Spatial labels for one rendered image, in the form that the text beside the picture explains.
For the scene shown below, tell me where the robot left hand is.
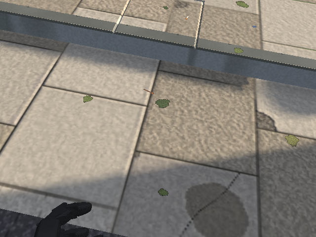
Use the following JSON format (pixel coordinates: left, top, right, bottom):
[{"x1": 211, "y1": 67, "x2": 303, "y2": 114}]
[{"x1": 34, "y1": 201, "x2": 104, "y2": 237}]

